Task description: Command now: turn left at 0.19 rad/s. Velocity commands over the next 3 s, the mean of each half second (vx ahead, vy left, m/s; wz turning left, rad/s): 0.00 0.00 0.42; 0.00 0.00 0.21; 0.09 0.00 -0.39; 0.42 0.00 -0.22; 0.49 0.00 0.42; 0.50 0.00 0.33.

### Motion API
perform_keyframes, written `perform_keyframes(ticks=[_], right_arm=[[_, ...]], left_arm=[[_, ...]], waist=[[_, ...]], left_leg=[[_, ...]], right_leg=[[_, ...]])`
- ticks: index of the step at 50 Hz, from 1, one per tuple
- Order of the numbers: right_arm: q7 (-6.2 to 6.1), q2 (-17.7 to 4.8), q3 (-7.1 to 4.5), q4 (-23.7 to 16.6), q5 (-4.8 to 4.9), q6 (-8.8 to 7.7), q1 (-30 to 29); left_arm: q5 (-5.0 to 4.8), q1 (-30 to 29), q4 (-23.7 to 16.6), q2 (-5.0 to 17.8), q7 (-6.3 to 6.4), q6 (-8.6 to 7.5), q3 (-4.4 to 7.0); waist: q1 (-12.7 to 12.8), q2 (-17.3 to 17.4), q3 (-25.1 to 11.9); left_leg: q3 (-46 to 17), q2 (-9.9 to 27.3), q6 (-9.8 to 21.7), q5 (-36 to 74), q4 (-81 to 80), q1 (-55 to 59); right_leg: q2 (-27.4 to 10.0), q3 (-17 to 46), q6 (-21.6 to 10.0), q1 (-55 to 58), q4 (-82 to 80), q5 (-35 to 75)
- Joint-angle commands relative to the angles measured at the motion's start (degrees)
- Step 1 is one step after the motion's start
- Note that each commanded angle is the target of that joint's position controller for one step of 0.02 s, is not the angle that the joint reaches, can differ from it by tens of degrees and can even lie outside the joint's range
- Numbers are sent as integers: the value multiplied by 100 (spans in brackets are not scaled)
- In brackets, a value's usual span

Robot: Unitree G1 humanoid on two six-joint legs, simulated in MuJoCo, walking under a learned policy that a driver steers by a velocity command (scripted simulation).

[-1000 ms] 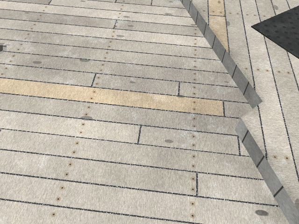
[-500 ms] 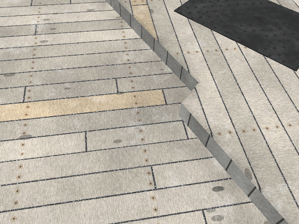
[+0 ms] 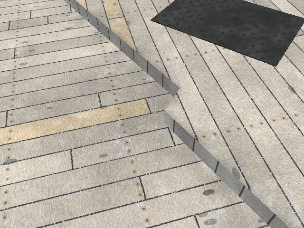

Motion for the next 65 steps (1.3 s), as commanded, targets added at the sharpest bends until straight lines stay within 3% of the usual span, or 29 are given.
perform_keyframes(ticks=[1, 3, 5, 8, 10, 14, 15, 16, 17, 18, 20, 26, 33, 36, 37, 38, 39, 40, 41, 43, 48, 51, 54, 55, 56, 59, 60, 63, 65], right_arm=[[16, -660, -119, -388, -19, -83, -79], [-13, -1143, -227, -479, -42, -86, -167], [-6, -1073, -262, -500, 0, -117, -119], [-51, -1030, -260, -544, -68, -262, -97], [-65, -1097, -306, -554, -10, -337, -109], [-158, -1045, -328, -706, 179, -34, -688], [-168, -855, -281, -747, 150, 18, -620], [-131, -419, -174, -755, 19, 36, -314], [-148, -666, -266, -889, 31, -9, -182], [-134, -1059, -386, -804, 33, -36, -111], [-144, -1028, -457, -522, 73, 42, 97], [-56, -589, -287, -897, 96, 74, -491], [36, -501, -143, -1035, 16, 72, -553], [84, -462, -139, -852, 1, 66, -152], [74, -632, -175, -813, -15, 69, -35], [12, -1006, -243, -820, -42, 78, 150], [-12, -1147, -209, -936, -144, 64, -162], [41, -781, -144, -928, -209, -37, -222], [70, -669, -93, -851, -224, -140, -388], [88, -676, -99, -780, -133, -275, -687], [68, -341, 5, -488, -145, -298, -846], [-5, -693, -93, -386, -100, -221, -870], [-96, -810, -175, -266, -42, -162, -533], [-118, -689, -176, -321, -126, -171, -424], [-164, -556, -159, -354, -158, -153, -651], [-190, -316, -167, -519, -62, -118, -1066], [-157, -374, -195, -543, -22, -129, -1044], [-82, -400, -205, -479, 19, -214, -853], [27, -324, -193, -393, 68, -284, -602]], left_arm=[[-91, 23, -177, 1169, 99, -14, 326], [-3, 265, -196, 1101, 151, -30, 362], [21, -153, -288, 910, 226, 2, 359], [-72, -270, -422, 701, 207, 18, 368], [-122, -171, -432, 769, 139, -46, 396], [-155, 547, -135, 730, 2, -153, 417], [-130, 778, -60, 942, -14, -133, 490], [-42, 896, -118, 1440, 51, -78, 597], [183, 648, -274, 1636, 10, -75, 583], [204, 413, -441, 1393, 12, -144, 493], [56, -85, -535, 1070, 57, -218, 394], [17, 611, -378, 1164, 261, -133, 389], [-102, 502, -304, 1475, 55, -74, 472], [-236, 395, -186, 1380, 21, -51, 420], [-241, 686, -39, 1196, 9, -75, 352], [-28, 821, -62, 877, -27, -130, 230], [106, 850, -175, 637, -54, -174, 150], [35, 394, -241, 992, 9, -120, 230], [-74, 314, -257, 1141, 23, -73, 293], [-84, 523, -87, 1205, 83, 39, 367], [-120, 727, 137, 794, 68, 60, 249], [-184, 592, 54, 1014, 38, 58, 285], [-98, 488, -111, 1387, 34, 55, 346], [-144, 465, -104, 1669, 53, 60, 426], [-189, 505, -115, 1644, 46, 50, 459], [-56, 611, -148, 1562, 83, -85, 445], [-42, 676, -155, 1593, 86, -165, 465], [-247, 352, -202, 1621, 152, -125, 535], [-312, 289, -212, 1582, 198, 46, 546]], waist=[[55, -829, -407], [364, 93, -366], [153, 816, -230], [50, 1311, -240], [67, 939, -399], [400, 744, -720], [395, 437, -754], [197, -1072, -743], [110, -1843, -541], [51, -1250, -366], [-149, -698, -73], [344, -800, -352], [363, -994, -423], [73, -959, -474], [49, -755, -534], [174, 125, -923], [364, 1154, -871], [-4, 814, -858], [68, 805, -672], [179, 757, -471], [241, 600, -582], [221, 620, -517], [130, 135, -371], [-104, -636, -372], [44, -1068, -338], [286, -1645, -181], [335, -1560, -251], [192, -965, -437], [138, -1044, -701]], left_leg=[[182, -153, 218, 1113, -1019, 297], [-456, 277, 631, 2753, -865, 330], [-1500, 724, 1268, 1968, -1559, -7], [-2479, 1224, 1795, 2306, -1847, 529], [-2559, 1307, 1787, 2836, -1693, 952], [-1987, 596, 1197, 2500, -1276, 453], [-1759, 300, 918, 1643, -889, -40], [-1012, -438, 490, -169, 530, -1077], [-730, -755, 290, -1742, 1704, -1732], [-986, -473, 230, -1527, 2644, -1719], [-921, -345, 121, -671, 3035, -1917], [-447, -163, -292, 21, 2317, -2031], [104, -148, -66, -225, 411, -611], [321, -312, 281, 940, -1358, 387], [101, -246, 463, 1707, -1974, 1054], [-919, 609, 699, 3482, -1826, 2001], [-1855, 1527, 1593, 4395, -1625, 1778], [-1974, 1615, 2109, 3679, -1789, 1353], [-1786, 1436, 2075, 3384, -1892, 1224], [-1445, 1139, 1785, 3190, -1909, 1056], [-804, 806, 1600, 3319, -1767, 783], [-832, 892, 1584, 2899, -1604, 797], [-609, 597, 1042, 1505, -1255, 644], [-131, 106, 764, 939, -960, 438], [396, -325, 464, 647, -456, 371], [30, -696, 357, -948, 896, -652], [-247, -605, 377, -1520, 1487, -990], [-343, -410, 295, -891, 681, -918], [-85, -584, 268, -221, -145, -54]], right_leg=[[-1325, 997, -745, 381, -602, 1116], [-739, 445, -241, 130, -121, 136], [-53, -309, 205, -75, 784, -199], [148, 170, 154, -957, 1744, -1519], [-28, 506, 111, -1299, 1916, -1997], [174, 111, 256, 245, -328, 114], [-143, 350, 168, 874, -755, 501], [-1464, 1753, -289, 1479, -1088, 1204], [-2525, 2999, -1217, 788, -1357, 1496], [-2509, 2913, -1503, 516, -1456, 1300], [-1800, 1700, -1010, 509, -1329, 860], [-1709, 721, -1167, 1397, -1247, 1935], [-1834, 406, -1259, 984, -1075, 2231], [-1708, 263, -938, 770, -553, 2308], [-1521, 113, -572, 434, -302, 1930], [-1121, -303, -58, -219, 486, 761], [-548, -454, 425, -815, 859, -1385], [-581, -37, 588, -817, 1520, -2042], [-575, 121, 608, -999, 1993, -2086], [-599, 312, 642, -1162, 2332, -1776], [-576, 234, 689, -320, 1411, -1033], [-397, -24, 575, -69, 635, -467], [-591, 342, 195, 173, -79, 1694], [-843, 737, -113, 167, -1, 2247], [-1124, 1303, -513, -53, -396, 1782], [-1793, 2623, -1266, 336, -1019, 1727], [-1945, 2784, -1387, 598, -1000, 2105], [-1614, 2358, -976, 860, -752, 2245], [-1273, 2194, -856, 445, -835, 658]])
